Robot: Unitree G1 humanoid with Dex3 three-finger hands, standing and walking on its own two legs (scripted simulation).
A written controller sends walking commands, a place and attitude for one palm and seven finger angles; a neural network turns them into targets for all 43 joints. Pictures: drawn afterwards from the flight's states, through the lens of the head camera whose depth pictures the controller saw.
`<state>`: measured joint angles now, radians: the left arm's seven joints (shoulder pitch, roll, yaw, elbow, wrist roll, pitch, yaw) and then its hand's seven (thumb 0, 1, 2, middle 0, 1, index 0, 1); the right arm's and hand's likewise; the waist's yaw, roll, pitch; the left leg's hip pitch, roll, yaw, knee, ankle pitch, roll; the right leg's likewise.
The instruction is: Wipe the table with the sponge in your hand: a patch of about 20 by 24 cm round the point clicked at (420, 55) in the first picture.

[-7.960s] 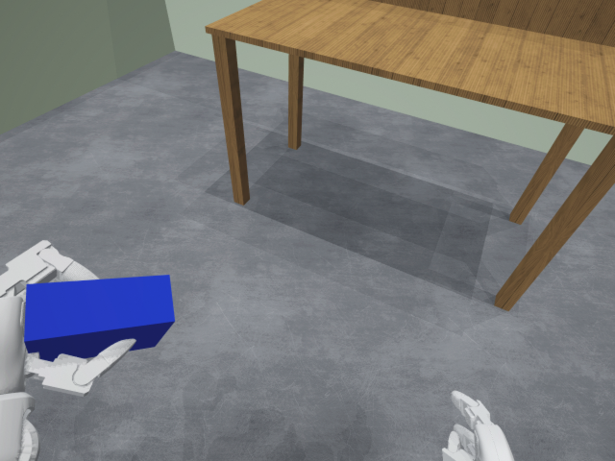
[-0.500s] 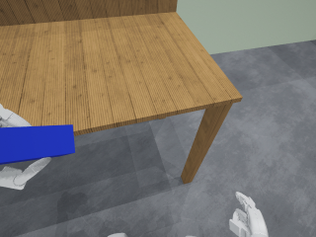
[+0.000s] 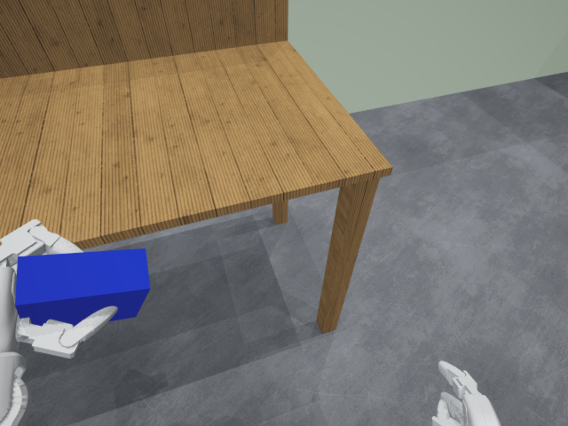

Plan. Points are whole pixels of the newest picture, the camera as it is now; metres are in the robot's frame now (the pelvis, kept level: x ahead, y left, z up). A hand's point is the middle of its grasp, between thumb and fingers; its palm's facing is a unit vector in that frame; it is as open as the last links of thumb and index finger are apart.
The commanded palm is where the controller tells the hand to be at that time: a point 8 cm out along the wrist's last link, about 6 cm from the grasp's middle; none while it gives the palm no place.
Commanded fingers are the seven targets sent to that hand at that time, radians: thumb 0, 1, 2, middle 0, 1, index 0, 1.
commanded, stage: come to a stop and stand still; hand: left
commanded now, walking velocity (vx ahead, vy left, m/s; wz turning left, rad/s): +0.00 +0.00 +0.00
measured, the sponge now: (104, 289) +0.23 +0.23 +0.13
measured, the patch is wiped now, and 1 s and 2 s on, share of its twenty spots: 0.00 0.00 0.00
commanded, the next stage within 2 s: none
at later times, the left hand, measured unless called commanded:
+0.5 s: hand (42, 292) +0.21 +0.27 +0.15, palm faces +0.32 -0.88 -0.35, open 9.1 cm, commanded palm +0.15 +0.31 +0.18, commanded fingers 0.00 0.10 1.30 -1.20 -1.60 -1.20 -1.60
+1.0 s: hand (50, 238) +0.27 +0.29 +0.17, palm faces +0.38 -0.86 -0.35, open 9.1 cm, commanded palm +0.21 +0.32 +0.18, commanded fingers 0.00 0.10 1.30 -1.20 -1.60 -1.20 -1.60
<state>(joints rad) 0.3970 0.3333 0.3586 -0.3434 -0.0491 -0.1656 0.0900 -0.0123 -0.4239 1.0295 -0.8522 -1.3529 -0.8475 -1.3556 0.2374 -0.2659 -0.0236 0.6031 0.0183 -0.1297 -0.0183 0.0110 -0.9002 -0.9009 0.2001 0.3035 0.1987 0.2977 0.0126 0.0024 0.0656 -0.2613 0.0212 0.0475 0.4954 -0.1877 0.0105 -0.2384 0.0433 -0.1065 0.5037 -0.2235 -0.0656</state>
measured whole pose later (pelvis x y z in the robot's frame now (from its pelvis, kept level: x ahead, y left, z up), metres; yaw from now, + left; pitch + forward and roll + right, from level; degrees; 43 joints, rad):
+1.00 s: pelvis +0.05 +0.04 +0.01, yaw +0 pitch +0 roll -1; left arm 0.38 0.35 0.32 -0.44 -0.02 -0.18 0.11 -0.01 -0.42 1.03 -0.85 -1.36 -0.84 -1.36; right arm 0.18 -0.19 0.04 0.55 -0.03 -0.12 -0.04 0.01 -0.90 -0.90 0.20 0.30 0.20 0.30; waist 0.04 -0.04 0.02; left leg -0.21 -0.08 -0.05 0.39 -0.18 0.06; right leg -0.17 0.04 -0.03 0.36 -0.20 -0.03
